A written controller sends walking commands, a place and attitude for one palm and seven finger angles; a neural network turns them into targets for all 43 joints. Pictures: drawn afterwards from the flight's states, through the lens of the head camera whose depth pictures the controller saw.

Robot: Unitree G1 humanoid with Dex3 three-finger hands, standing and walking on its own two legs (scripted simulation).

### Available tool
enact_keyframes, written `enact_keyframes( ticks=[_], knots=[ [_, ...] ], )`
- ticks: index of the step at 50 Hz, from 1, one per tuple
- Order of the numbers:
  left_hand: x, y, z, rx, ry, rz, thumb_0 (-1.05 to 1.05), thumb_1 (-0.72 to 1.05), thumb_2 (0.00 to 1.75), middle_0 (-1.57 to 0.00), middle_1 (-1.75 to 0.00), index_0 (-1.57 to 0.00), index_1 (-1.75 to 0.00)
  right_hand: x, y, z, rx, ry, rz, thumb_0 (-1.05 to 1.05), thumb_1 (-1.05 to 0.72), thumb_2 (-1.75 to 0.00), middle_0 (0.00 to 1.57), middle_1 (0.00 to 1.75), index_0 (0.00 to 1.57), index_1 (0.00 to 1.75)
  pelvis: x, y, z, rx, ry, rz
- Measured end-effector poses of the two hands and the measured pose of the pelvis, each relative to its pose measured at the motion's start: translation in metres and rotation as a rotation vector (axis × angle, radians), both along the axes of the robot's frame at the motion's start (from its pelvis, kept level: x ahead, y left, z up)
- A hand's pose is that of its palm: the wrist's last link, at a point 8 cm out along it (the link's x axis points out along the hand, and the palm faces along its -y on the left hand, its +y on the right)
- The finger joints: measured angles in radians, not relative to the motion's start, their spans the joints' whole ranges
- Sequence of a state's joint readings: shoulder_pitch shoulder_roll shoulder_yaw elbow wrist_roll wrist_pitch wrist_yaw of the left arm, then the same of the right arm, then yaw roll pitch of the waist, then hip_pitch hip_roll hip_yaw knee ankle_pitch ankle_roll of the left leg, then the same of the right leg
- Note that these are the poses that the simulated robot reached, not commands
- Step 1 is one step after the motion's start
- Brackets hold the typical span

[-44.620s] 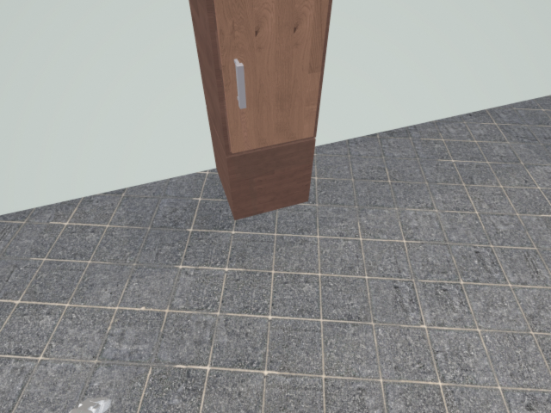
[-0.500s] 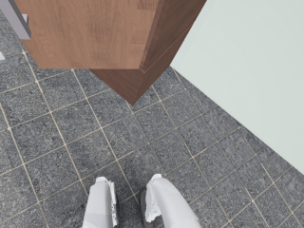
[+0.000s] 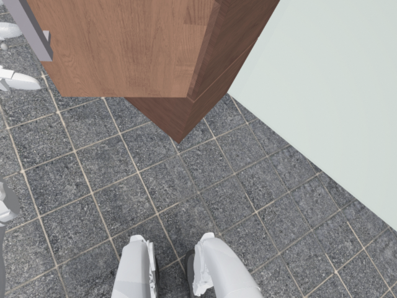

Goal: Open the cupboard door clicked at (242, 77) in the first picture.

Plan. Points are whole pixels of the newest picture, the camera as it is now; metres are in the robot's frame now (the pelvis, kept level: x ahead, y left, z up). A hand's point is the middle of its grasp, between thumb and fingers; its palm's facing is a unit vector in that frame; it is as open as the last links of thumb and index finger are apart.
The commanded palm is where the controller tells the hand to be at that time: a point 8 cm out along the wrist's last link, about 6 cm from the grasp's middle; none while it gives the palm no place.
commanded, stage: slide the fingers in behind the handle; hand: left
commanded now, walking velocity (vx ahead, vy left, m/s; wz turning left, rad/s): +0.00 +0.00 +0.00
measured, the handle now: (30, 16) +0.59 +0.25 +0.07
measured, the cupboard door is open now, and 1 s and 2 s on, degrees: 45 45 45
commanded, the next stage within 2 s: close the thumb around the handle in 1.02 s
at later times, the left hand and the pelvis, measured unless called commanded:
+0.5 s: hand (38, 45) +0.54 +0.24 +0.06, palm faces +0.05 -1.00 +0.00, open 14.0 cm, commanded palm +0.53 +0.26 +0.05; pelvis +0.00 -0.01 +0.00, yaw +0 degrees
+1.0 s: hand (44, 48) +0.53 +0.23 +0.06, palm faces +0.06 -1.00 -0.01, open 14.0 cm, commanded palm +0.53 +0.25 +0.05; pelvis +0.00 -0.01 +0.00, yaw +0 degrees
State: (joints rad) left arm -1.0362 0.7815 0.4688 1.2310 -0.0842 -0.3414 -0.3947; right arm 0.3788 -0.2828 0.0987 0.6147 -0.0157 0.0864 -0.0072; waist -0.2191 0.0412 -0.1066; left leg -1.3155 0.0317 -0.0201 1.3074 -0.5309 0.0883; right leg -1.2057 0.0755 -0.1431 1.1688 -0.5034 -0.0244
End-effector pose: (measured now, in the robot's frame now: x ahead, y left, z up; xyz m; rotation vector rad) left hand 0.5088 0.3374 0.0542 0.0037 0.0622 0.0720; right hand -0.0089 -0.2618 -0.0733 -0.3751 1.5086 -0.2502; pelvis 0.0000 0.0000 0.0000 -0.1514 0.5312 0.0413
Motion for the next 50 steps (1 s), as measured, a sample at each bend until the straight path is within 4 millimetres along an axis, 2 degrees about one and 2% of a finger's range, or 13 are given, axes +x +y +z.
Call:
enact_keyframes(
  ticks=[11, 24, 35, 50],
  knots=[
    [0.004, -0.016, -0.002, -0.009, -0.012, -0.002, -0.01, -0.50, 0.30, -0.30, -1.20, -0.28, -1.21, 0.011, -0.006, -0.002, -0.003, -0.034, 0.015, 0.00, -0.90, -0.90, 0.21, 0.30, 0.20, 0.30, 0.000, -0.004, -0.001, 0.005, -0.002, 0.001],
    [0.007, -0.045, 0.001, -0.007, -0.012, -0.023, -0.01, -0.50, 0.30, -0.30, -1.20, -0.29, -1.20, 0.008, -0.003, -0.006, 0.038, -0.050, -0.015, 0.00, -0.90, -0.90, 0.21, 0.30, 0.20, 0.30, 0.002, -0.006, 0.002, 0.019, -0.016, -0.013],
    [0.001, -0.054, 0.005, 0.005, -0.023, -0.023, -0.01, -0.50, 0.30, -0.30, -1.20, -0.29, -1.20, 0.001, -0.003, -0.009, 0.060, -0.043, -0.034, 0.00, -0.90, -0.90, 0.21, 0.30, 0.20, 0.30, 0.001, -0.008, 0.003, 0.030, -0.028, -0.018],
    [0.001, -0.056, 0.003, 0.004, -0.024, -0.012, -0.01, -0.50, 0.30, -0.30, -1.20, -0.30, -1.20, 0.004, -0.013, -0.009, 0.033, -0.060, -0.017, 0.00, -0.90, -0.90, 0.21, 0.30, 0.20, 0.30, -0.002, -0.011, 0.000, 0.031, -0.026, -0.015]
  ],
)
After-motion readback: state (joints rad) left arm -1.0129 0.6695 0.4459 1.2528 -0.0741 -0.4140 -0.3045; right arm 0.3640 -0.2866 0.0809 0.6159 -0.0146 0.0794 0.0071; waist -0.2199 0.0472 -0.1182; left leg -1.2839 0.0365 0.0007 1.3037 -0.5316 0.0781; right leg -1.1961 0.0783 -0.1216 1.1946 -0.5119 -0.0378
